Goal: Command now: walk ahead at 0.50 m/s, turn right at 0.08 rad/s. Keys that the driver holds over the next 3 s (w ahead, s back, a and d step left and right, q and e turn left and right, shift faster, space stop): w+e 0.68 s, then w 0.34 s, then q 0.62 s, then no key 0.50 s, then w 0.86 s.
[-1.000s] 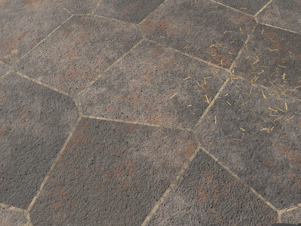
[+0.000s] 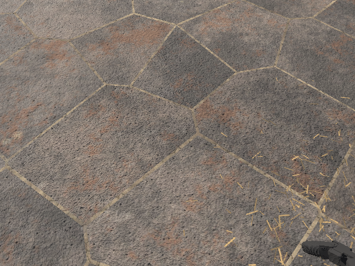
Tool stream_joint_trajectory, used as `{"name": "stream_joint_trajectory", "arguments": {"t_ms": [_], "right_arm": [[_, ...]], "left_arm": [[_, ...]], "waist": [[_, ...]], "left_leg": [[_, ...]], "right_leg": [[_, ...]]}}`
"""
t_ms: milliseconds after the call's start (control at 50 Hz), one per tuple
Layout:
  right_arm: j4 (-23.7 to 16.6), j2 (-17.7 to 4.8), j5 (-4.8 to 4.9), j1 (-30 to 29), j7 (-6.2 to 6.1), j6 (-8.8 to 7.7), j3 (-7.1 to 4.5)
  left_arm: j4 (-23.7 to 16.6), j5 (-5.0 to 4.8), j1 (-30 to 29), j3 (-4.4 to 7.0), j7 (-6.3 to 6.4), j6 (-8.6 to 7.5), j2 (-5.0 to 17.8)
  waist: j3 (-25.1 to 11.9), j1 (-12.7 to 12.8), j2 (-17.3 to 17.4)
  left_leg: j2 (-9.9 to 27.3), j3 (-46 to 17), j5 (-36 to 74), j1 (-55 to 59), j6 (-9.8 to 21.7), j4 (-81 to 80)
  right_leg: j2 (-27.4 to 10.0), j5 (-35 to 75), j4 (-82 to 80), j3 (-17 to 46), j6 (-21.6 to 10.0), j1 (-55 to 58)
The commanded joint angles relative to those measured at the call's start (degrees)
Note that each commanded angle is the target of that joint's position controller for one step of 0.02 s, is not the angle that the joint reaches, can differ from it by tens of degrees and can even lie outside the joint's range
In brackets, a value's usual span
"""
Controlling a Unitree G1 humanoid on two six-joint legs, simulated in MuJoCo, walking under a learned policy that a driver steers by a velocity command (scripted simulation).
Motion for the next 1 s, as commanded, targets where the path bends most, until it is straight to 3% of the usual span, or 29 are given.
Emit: {"name": "stream_joint_trajectory", "arguments": {"t_ms": [20,40,60,80,100,140,220,320,420,480,500,520,540,560,580,600,620,640,660,700,740,840,920,1000], "right_arm": [[2.5,-16.9,-0.77,23.0,-0.64,0.08,-5.31],[1.9,-11.1,-0.19,21.8,-0.68,0.09,-3.98],[1.7,-9.3,-0.16,18.3,-0.92,-0.08,-3.3],[1.5,-8.3,-0.5,14.7,-0.93,-0.23,-2.89],[1.6,-6.6,-0.73,12.1,-0.82,-0.51,-2.52],[2.3,-5.5,-1.26,10.2,-0.79,-1.38,-2.43],[4.6,-7.0,-1.59,10.7,-1.44,-2.06,-3.11],[6.3,-8.6,-1.24,11.8,-2.54,-1.35,-3.38],[8.9,-10.4,-0.09,16.4,-2.98,0.68,-4.13],[8.7,-12.4,0.54,14.9,-3.51,2.04,-4.75],[8.4,-13.1,0.68,14.2,-3.81,2.53,-4.97],[8.2,-13.6,0.83,13.2,-4.0,2.96,-5.02],[7.6,-12.9,0.72,12.6,-4.19,2.77,-4.62],[5.2,-4.9,-1.89,17.4,-3.4,1.55,-2.25],[3.7,-4.9,-0.67,16.2,-2.43,-1.07,-1.36],[2.3,-9.2,1.79,8.8,-1.65,-2.72,-2.52],[1.4,-9.0,2.06,6.7,-1.59,-3.53,-2.33],[2.2,-8.7,0.71,6.9,-2.05,-3.61,-2.51],[2.6,-9.5,-0.35,7.6,-2.29,-3.07,-3.04],[2.9,-8.6,-0.81,9.7,-2.15,-1.58,-3.16],[2.7,-6.9,-1.09,9.0,-2.2,-0.59,-2.67],[0.5,-4.4,-0.59,-0.9,-1.55,-0.79,-1.36],[-1.2,-5.9,0.12,-5.8,-0.55,-1.46,-1.53],[-1.0,-7.8,-0.01,-2.7,0.16,-2.14,-2.19]], "left_arm": [[-5.1,0.3,5.9,-1.33,-0.14,-1.85,-0.8],[-4.4,-1.14,1.5,0.25,-0.41,-2.63,6.1],[-6.0,-2.11,-3.7,1.0,-0.57,-3.05,8.1],[-6.2,-1.81,-5.9,0.98,-0.28,-2.98,7.2],[-6.2,-1.08,-6.5,1.27,-0.12,-2.53,6.6],[-5.3,-1.19,-3.8,1.3,-0.12,-1.06,4.5],[-6.7,-0.86,-6.7,1.38,0.09,0.42,2.6],[-9.3,-0.35,-14.1,0.82,-1.38,-0.25,1.1],[-14.0,-0.36,-22.1,0.22,-3.08,-0.25,0.3],[-15.5,-0.45,-20.2,1.23,-3.83,0.06,2.2],[-15.1,-0.53,-16.5,2.05,-3.82,0.27,3.6],[-13.6,-0.71,-9.4,3.43,-3.53,0.38,6.0],[-11.2,-0.69,0.3,5.45,-2.56,0.7,9.7],[-10.5,-1.0,2.7,6.74,-1.39,0.95,16.2],[-12.6,-0.57,2.9,5.89,-1.78,-0.04,15.1],[-12.3,-0.1,1.8,4.72,-2.0,-0.7,10.9],[-12.5,-0.31,-1.4,4.19,-1.96,-1.19,9.0],[-13.2,-0.47,-5.5,3.58,-1.89,-1.32,7.1],[-14.2,-0.08,-8.3,2.96,-1.64,-1.34,5.3],[-15.1,0.3,-9.7,2.74,-1.12,-1.41,5.0],[-14.5,0.29,-8.3,2.91,-0.45,-1.67,6.1],[-12.2,0.05,-3.9,2.82,0.4,-1.5,6.8],[-10.0,-0.27,-0.6,2.81,0.28,-1.39,7.2],[-8.8,-0.1,-0.5,3.2,0.77,-0.53,8.0]], "waist": [[-23.1,-8.2,19.0],[-18.2,-10.8,10.7],[-10.4,-10.3,7.8],[-6.7,-8.4,3.8],[-3.6,-6.9,3.7],[-2.8,-4.5,5.5],[0.3,-4.0,3.2],[2.4,-6.4,2.3],[4.7,-9.1,1.5],[1.6,-6.1,4.1],[-0.9,-3.7,5.3],[-4.6,0.4,5.1],[-9.4,5.3,2.3],[-13.9,0.8,-12.7],[-23.1,0.9,-11.3],[-17.0,3.4,-5.6],[-10.4,1.4,-3.3],[-6.3,-1.5,0.0],[-4.4,-3.5,-0.7],[-3.8,-5.5,-2.1],[-3.0,-5.5,-2.5],[-0.9,-1.0,-4.6],[1.5,1.0,-4.8],[1.0,-1.6,-6.3]], "left_leg": [[22.8,-39.8,-10.0,50.5,14.6,-7.6],[21.2,-38.6,-17.7,46.8,12.3,-10.6],[19.5,-29.7,-15.7,39.2,9.9,-11.9],[17.3,-23.7,-10.7,31.9,8.6,-13.6],[15.3,-18.9,-6.7,26.6,8.0,-15.7],[13.6,-12.8,-2.1,21.1,7.5,-19.1],[13.4,-4.3,6.3,19.9,7.8,-21.8],[11.6,4.9,8.8,22.1,5.7,-22.9],[15.0,8.1,15.2,32.5,5.2,-19.3],[15.6,10.4,38.0,35.8,3.5,-10.6],[15.4,10.9,46.5,35.7,2.8,-4.6],[14.1,11.8,48.7,33.2,1.6,5.2],[11.6,12.3,38.7,23.4,-0.7,19.8],[3.0,10.9,-10.9,-1.4,-4.2,40.6],[-4.5,-3.1,-32.2,-13.8,-4.7,51.8],[-0.7,-7.1,-27.3,-19.5,-3.3,52.1],[1.8,-6.5,-21.8,-19.4,-2.2,47.4],[4.0,-6.1,-18.4,-15.9,-2.5,42.2],[5.4,-6.1,-16.0,-11.6,-3.2,38.4],[6.1,-5.4,-13.6,-7.3,-4.8,34.5],[5.9,-3.8,-9.6,-6.9,-6.5,29.3],[3.4,-2.4,9.2,-3.6,-6.9,8.5],[2.5,-3.3,9.8,-5.7,-4.9,2.0],[1.2,-2.6,1.0,-3.3,-1.3,-1.1]], "right_leg": [[3.6,-7.1,42.9,3.7,-1.6,-36.1],[0.4,-7.1,48.3,9.4,-2.0,-42.2],[-2.1,-1.4,47.9,8.4,-2.5,-44.4],[-4.6,3.7,45.6,7.3,-2.2,-42.1],[-6.1,7.0,42.6,7.3,-1.7,-40.4],[-7.5,10.6,40.7,7.6,-0.9,-35.3],[-7.5,17.9,35.4,8.7,0.6,-40.0],[-6.5,30.7,19.7,4.4,0.4,-39.2],[-5.4,26.6,12.0,0.2,-1.8,-42.6],[-1.4,18.2,11.0,-4.2,-4.7,-35.9],[0.8,15.3,11.4,-5.7,-6.0,-30.6],[3.0,15.9,9.1,-6.2,-7.8,-21.0],[2.7,18.9,5.1,-2.0,-10.4,-4.6],[-12.0,18.9,4.6,23.9,-18.6,16.1],[-20.0,9.8,-5.7,49.9,-26.6,24.8],[-18.1,10.9,-8.4,42.5,-22.5,21.3],[-15.7,14.5,-8.5,34.3,-20.0,13.0],[-13.1,20.0,-8.8,28.0,-17.9,4.2],[-11.2,25.0,-10.0,24.0,-17.1,-2.1],[-9.6,30.3,-12.0,20.5,-17.0,-8.2],[-8.5,35.1,-13.1,16.2,-16.7,-11.7],[-5.4,28.9,-13.6,10.4,-12.4,-13.3],[-9.4,24.6,-11.8,14.0,-12.2,-6.9],[-12.6,35.0,-6.2,16.2,-10.4,0.5]]}}
Next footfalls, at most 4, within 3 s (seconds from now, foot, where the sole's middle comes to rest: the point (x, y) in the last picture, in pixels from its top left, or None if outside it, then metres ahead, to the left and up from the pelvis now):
0.54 right None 0.42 -0.16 -0.76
1.04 left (215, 190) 0.78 -0.07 -0.76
1.54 right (269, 192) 0.79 -0.30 -0.76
1.92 left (206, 190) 0.77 -0.04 -0.76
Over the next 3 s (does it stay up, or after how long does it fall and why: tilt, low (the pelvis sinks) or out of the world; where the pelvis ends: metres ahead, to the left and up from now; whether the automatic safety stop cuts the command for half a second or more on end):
stays up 1.06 -0.18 0.00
